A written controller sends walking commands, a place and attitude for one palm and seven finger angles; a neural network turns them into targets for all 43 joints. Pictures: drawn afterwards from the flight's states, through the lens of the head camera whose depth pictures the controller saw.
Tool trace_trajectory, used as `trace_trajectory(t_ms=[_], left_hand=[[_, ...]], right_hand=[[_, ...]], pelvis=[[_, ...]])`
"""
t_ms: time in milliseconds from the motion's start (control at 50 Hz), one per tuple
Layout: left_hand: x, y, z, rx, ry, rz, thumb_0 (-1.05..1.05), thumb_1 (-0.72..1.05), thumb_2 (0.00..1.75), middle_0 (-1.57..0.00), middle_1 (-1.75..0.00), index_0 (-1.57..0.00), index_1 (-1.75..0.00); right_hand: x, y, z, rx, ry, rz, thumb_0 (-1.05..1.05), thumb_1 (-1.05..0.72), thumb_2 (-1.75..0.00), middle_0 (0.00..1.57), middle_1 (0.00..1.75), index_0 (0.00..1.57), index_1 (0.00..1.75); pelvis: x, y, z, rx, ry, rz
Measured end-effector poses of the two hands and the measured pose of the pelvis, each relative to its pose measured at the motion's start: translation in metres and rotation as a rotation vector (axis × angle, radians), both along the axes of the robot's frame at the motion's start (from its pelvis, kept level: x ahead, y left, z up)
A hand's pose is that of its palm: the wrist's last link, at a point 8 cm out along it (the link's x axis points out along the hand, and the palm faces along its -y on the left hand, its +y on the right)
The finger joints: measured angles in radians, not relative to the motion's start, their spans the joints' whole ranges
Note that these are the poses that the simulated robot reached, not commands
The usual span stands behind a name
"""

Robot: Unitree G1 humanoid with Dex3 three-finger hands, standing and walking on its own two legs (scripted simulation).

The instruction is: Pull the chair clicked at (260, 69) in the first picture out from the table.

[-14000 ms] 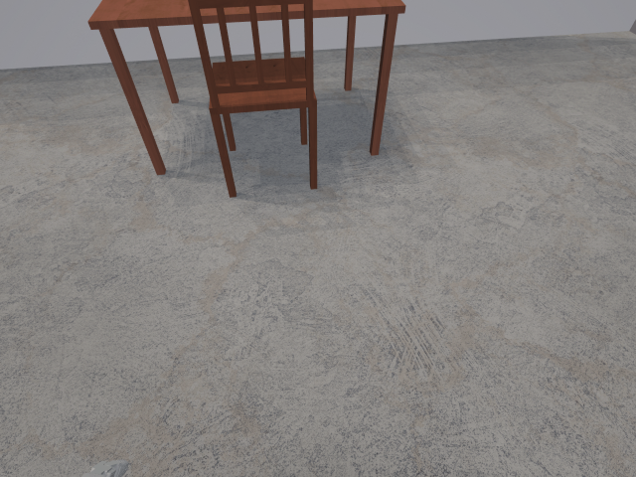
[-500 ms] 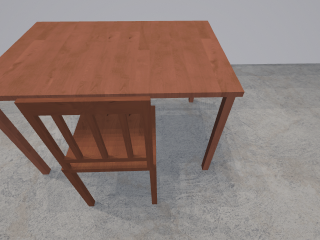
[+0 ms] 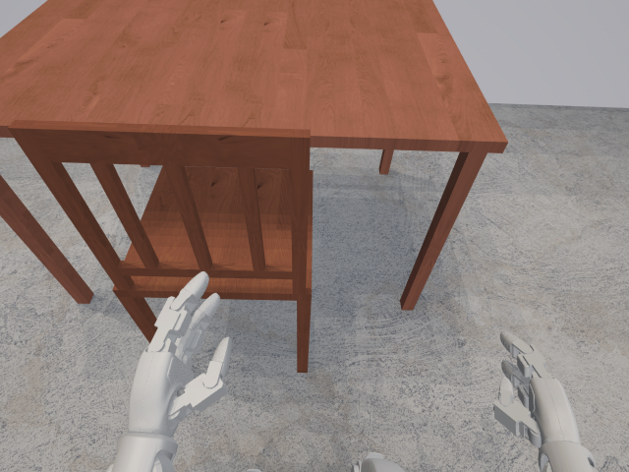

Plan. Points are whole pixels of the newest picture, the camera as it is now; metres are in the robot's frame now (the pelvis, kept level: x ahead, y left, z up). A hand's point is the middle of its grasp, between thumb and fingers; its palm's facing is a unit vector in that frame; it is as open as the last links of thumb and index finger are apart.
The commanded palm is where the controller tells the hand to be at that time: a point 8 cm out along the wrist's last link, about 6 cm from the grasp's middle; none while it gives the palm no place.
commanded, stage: raise the hand toward the chair's back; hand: left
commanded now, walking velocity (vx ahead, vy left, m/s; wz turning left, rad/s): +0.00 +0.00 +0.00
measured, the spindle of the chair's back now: (192, 221) +0.51 +0.24 -0.02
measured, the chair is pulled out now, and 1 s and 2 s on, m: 0.00 0.00 0.00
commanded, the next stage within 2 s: aim the fingers beside a spindle in 1.74 s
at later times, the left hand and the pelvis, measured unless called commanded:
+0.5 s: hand (175, 393) +0.21 +0.18 +0.01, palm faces +0.02 -1.00 -0.03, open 13.1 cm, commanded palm +0.18 +0.24 +0.02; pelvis -0.01 +0.00 -0.03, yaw +1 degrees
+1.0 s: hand (147, 373) +0.23 +0.21 +0.02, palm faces +0.04 -1.00 -0.06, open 16.7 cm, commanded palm +0.20 +0.27 +0.03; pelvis +0.01 +0.01 -0.02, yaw +2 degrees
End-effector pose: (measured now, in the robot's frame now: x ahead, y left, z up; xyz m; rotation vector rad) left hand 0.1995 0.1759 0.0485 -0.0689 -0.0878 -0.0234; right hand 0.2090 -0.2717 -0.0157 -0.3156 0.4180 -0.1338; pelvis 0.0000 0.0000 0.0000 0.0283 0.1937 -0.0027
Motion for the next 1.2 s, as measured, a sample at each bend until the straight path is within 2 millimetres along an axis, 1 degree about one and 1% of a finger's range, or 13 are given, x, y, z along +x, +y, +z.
trace_trajectory(t_ms=[100, 180, 240, 300, 400, 480, 540, 620, 700, 840, 960, 1080, 1200], left_hand=[[-0.039, 0.011, -0.051, 0.034, 0.218, 0.048, 0.01, 0.57, 0.75, -0.17, -0.25, -0.17, -0.25], [-0.06, 0.041, -0.053, 0.088, 0.237, 0.17, 0.01, 0.47, 0.71, -0.16, -0.23, -0.16, -0.24], [-0.056, 0.054, -0.037, 0.122, 0.14, 0.176, 0.01, 0.4, 0.68, -0.15, -0.22, -0.15, -0.23], [-0.038, 0.052, -0.028, 0.127, 0.079, 0.092, 0.01, 0.33, 0.65, -0.14, -0.21, -0.14, -0.21], [-0.012, 0.044, -0.04, 0.093, 0.191, -0.028, 0.0, 0.21, 0.6, -0.13, -0.19, -0.13, -0.2], [-0.007, 0.052, -0.039, 0.089, 0.248, 0.021, 0.0, 0.12, 0.56, -0.12, -0.18, -0.12, -0.18], [-0.009, 0.061, -0.031, 0.106, 0.218, 0.071, 0.0, 0.05, 0.53, -0.12, -0.17, -0.11, -0.17], [-0.01, 0.067, -0.028, 0.123, 0.173, 0.079, 0.0, -0.04, 0.49, -0.1, -0.15, -0.1, -0.16], [-0.007, 0.069, -0.03, 0.125, 0.171, 0.049, 0.0, -0.14, 0.45, -0.09, -0.14, -0.09, -0.14], [-0.001, 0.078, -0.024, 0.122, 0.164, 0.069, -0.01, -0.3, 0.38, -0.08, -0.11, -0.08, -0.12], [0.004, 0.085, -0.02, 0.127, 0.158, 0.07, -0.01, -0.42, 0.33, -0.07, -0.09, -0.07, -0.1], [0.01, 0.093, -0.017, 0.132, 0.168, 0.068, -0.01, -0.48, 0.31, -0.06, -0.08, -0.06, -0.09], [0.019, 0.101, -0.015, 0.136, 0.165, 0.073, -0.01, -0.5, 0.3, -0.06, -0.08, -0.06, -0.09]], right_hand=[[0.046, 0.027, -0.004, 0.013, -0.042, 0.082, 0.01, -0.91, -0.9, 0.19, 0.3, 0.2, 0.3], [0.054, 0.059, -0.031, 0.055, 0.001, 0.151, 0.01, -0.91, -0.9, 0.2, 0.3, 0.2, 0.3], [0.043, 0.08, -0.06, 0.094, 0.072, 0.199, 0.01, -0.9, -0.9, 0.2, 0.3, 0.2, 0.3], [0.021, 0.092, -0.088, 0.14, 0.163, 0.202, 0.01, -0.9, -0.9, 0.2, 0.3, 0.2, 0.3], [-0.025, 0.088, -0.112, 0.19, 0.303, 0.095, 0.01, -0.9, -0.9, 0.21, 0.3, 0.21, 0.3], [-0.053, 0.069, -0.108, 0.171, 0.353, -0.004, 0.01, -0.9, -0.9, 0.21, 0.3, 0.21, 0.3], [-0.064, 0.053, -0.101, 0.13, 0.362, -0.045, 0.01, -0.9, -0.9, 0.2, 0.3, 0.2, 0.3], [-0.064, 0.035, -0.091, 0.069, 0.346, -0.059, 0.01, -0.9, -0.9, 0.2, 0.3, 0.2, 0.3], [-0.051, 0.029, -0.081, 0.035, 0.301, -0.055, 0.01, -0.9, -0.9, 0.2, 0.3, 0.2, 0.3], [-0.021, 0.044, -0.067, 0.05, 0.221, -0.011, 0.01, -0.9, -0.9, 0.2, 0.3, 0.2, 0.3], [-0.007, 0.064, -0.066, 0.087, 0.206, 0.046, 0.01, -0.9, -0.9, 0.2, 0.3, 0.2, 0.3], [-0.007, 0.074, -0.07, 0.107, 0.229, 0.061, 0.01, -0.9, -0.9, 0.2, 0.3, 0.2, 0.3], [-0.017, 0.068, -0.074, 0.099, 0.269, 0.041, 0.01, -0.9, -0.9, 0.2, 0.3, 0.2, 0.3]], pelvis=[[0.0, -0.003, -0.022, -0.009, 0.039, 0.017], [0.0, -0.005, -0.032, -0.033, 0.071, 0.041], [-0.004, -0.005, -0.039, -0.055, 0.09, 0.06], [-0.008, -0.003, -0.043, -0.065, 0.109, 0.066], [-0.009, 0.001, -0.04, -0.06, 0.122, 0.053], [-0.006, 0.004, -0.033, -0.053, 0.12, 0.039], [-0.004, 0.006, -0.029, -0.051, 0.118, 0.036], [-0.003, 0.009, -0.028, -0.054, 0.121, 0.039], [-0.002, 0.011, -0.027, -0.058, 0.12, 0.042], [0.002, 0.012, -0.022, -0.062, 0.113, 0.046], [0.005, 0.013, -0.019, -0.066, 0.109, 0.052], [0.008, 0.014, -0.017, -0.068, 0.107, 0.055], [0.009, 0.015, -0.015, -0.069, 0.107, 0.054]])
